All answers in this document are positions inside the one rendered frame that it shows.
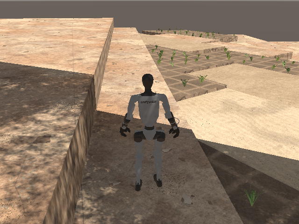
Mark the robot left hand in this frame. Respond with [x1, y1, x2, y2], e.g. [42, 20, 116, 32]
[120, 127, 130, 137]

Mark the robot head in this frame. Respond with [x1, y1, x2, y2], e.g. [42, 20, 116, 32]
[140, 74, 156, 96]

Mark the left robot forearm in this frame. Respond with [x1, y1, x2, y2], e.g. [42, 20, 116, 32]
[121, 113, 130, 129]

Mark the robot right upper arm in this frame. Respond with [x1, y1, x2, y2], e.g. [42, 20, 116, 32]
[158, 93, 172, 119]

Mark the robot right thigh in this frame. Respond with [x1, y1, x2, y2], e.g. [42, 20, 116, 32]
[153, 130, 165, 159]

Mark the right robot forearm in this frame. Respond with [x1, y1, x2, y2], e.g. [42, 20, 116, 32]
[168, 112, 178, 130]

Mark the robot right hand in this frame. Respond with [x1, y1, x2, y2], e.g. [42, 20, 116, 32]
[169, 128, 180, 138]

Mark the robot left upper arm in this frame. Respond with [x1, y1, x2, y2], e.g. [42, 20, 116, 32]
[126, 94, 139, 120]

